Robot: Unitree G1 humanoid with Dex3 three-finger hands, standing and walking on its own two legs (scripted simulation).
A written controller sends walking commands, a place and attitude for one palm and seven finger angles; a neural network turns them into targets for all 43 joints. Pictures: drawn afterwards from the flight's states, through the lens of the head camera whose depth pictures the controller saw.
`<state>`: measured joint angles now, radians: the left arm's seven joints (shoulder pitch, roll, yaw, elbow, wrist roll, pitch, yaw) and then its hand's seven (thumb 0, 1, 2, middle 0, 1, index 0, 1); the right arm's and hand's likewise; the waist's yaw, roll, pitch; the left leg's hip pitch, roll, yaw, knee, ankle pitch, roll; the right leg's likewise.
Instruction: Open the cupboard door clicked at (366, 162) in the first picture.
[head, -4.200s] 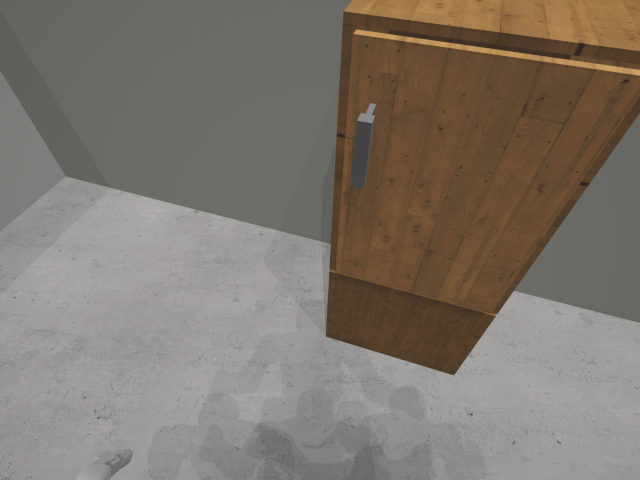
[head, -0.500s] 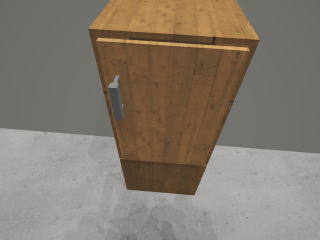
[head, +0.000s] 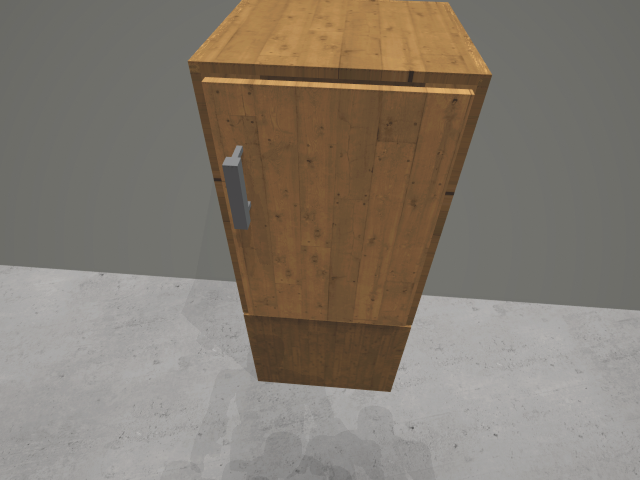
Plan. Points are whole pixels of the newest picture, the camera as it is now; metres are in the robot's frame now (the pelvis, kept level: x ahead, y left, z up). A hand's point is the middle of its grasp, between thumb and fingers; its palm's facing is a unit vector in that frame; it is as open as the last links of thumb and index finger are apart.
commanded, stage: look again from close up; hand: left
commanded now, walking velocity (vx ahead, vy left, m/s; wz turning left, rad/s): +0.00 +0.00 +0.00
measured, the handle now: (240, 187) +0.55 +0.17 +0.08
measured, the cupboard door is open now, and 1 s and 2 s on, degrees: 0 0 0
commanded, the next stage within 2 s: raise the hand with hooked fingers in 0.14 s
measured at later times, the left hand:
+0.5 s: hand (151, 439) +0.17 +0.20 +0.02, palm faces +0.16 -0.99 -0.04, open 7.8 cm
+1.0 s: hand (123, 462) +0.15 +0.24 -0.02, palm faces -0.07 -0.99 -0.10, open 10.6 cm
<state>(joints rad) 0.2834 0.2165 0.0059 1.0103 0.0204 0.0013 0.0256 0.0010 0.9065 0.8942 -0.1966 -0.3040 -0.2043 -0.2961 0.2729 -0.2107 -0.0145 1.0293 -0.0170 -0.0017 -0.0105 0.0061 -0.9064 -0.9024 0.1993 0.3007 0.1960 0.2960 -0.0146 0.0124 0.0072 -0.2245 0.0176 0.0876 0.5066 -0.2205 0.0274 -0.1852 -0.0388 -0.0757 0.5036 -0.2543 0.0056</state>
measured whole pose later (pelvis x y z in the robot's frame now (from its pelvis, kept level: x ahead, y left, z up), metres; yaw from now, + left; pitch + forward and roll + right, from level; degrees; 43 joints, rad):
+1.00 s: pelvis -0.05 +0.02 -0.07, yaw +7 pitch +7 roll -4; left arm 0.31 0.36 0.15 -0.05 -0.23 -0.17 -0.35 0.00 0.21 0.60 -0.25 -0.75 -0.25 -0.74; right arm 0.25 -0.20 0.10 0.51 0.06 -0.20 -0.05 0.01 -0.90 -0.90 0.20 0.30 0.20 0.30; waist -0.02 0.04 -0.06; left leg -0.81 -0.04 -0.03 1.05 -0.36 0.06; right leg -0.69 0.04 -0.03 1.00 -0.43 0.02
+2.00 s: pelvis +0.02 +0.00 -0.02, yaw +7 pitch +5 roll -2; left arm -0.10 0.53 0.43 0.40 -0.38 -0.05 -0.64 -0.01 -0.50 0.30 -0.29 -1.20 -0.30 -1.20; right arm 0.29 -0.30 0.05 0.54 0.08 -0.17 -0.09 0.01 -0.90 -0.90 0.20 0.30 0.20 0.30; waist -0.01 0.04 -0.08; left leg -0.53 -0.01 -0.04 0.78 -0.34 0.03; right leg -0.42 0.06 -0.01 0.72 -0.39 -0.02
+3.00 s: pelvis +0.02 +0.01 -0.02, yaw +6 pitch +6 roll -2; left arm -0.30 0.45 0.33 0.52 -0.31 -0.11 -0.51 -0.02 -0.50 0.30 -0.30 -1.20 -0.30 -1.20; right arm 0.32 -0.28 0.06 0.56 0.07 -0.12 -0.08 0.01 -0.90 -0.90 0.20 0.30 0.20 0.30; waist -0.03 0.03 -0.07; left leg -0.52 -0.02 -0.02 0.75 -0.34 0.04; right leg -0.42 0.05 0.00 0.71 -0.39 -0.01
